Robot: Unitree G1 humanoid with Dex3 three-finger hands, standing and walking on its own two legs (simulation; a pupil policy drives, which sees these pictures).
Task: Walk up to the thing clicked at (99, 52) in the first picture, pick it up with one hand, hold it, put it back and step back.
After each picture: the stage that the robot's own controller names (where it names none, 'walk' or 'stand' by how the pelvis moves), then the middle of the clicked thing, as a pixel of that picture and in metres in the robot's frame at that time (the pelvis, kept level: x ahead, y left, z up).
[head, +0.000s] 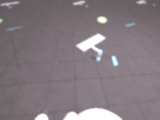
stand; (99, 55) +1.25 -0.21 -0.66
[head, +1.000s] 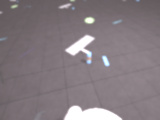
walk; (89, 58) +1.14 +0.09 -0.63
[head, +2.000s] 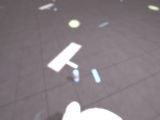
walk; (76, 76) +0.68 +0.23 -0.64
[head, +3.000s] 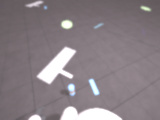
stand; (71, 90) +0.42 +0.19 -0.63
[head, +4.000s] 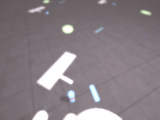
stand; (71, 96) +0.37 +0.20 -0.65
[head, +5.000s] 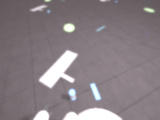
stand; (72, 95) +0.38 +0.20 -0.65
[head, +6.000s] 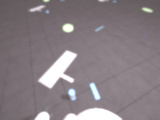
stand; (72, 95) +0.38 +0.20 -0.65
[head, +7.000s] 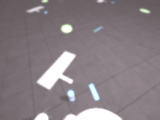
stand; (71, 96) +0.37 +0.21 -0.65
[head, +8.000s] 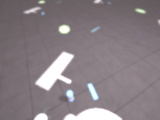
stand; (70, 96) +0.37 +0.22 -0.65
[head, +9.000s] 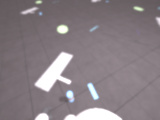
stand; (70, 96) +0.36 +0.23 -0.65
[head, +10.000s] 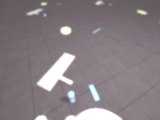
stand; (71, 97) +0.38 +0.21 -0.66
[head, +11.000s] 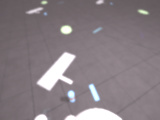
stand; (71, 96) +0.38 +0.20 -0.66
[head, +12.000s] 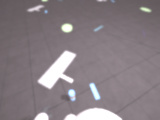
go down; (72, 95) +0.38 +0.20 -0.65
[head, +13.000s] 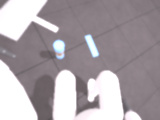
go down; (59, 51) +0.50 +0.19 -0.25
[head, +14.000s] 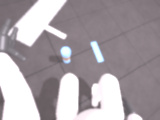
close in; (66, 56) +0.49 +0.17 -0.27
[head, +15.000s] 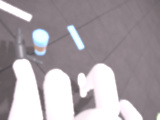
close in; (40, 45) +0.50 +0.21 -0.18
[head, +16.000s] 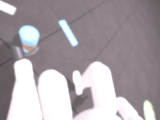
close; (29, 43) +0.49 +0.23 -0.18
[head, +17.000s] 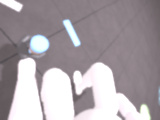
lift; (36, 48) +0.44 +0.22 -0.18
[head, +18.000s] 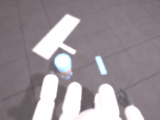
lift; (65, 68) +0.34 +0.17 +0.00
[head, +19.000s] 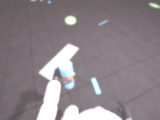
hold; (67, 76) +0.31 +0.16 +0.02
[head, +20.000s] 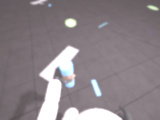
hold; (68, 75) +0.31 +0.16 +0.03
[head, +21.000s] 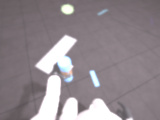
crouch; (66, 71) +0.35 +0.16 -0.01
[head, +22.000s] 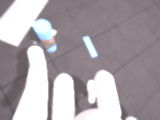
lower; (47, 39) +0.52 +0.21 -0.04
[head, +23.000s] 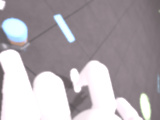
lower; (18, 39) +0.50 +0.25 -0.18
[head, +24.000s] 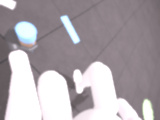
lower; (28, 41) +0.48 +0.24 -0.19
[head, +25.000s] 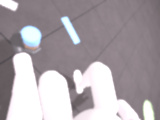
lower; (31, 43) +0.47 +0.22 -0.19
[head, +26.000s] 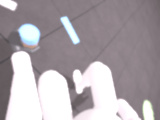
lower; (30, 42) +0.48 +0.23 -0.18
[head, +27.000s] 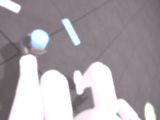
draw back; (38, 46) +0.47 +0.20 -0.19
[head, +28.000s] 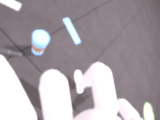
rise; (39, 45) +0.47 +0.20 -0.19
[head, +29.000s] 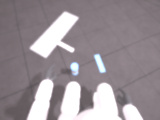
walk; (74, 69) +0.45 +0.13 -0.40
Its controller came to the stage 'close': yes
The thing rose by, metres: 0.69
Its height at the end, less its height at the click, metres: +0.00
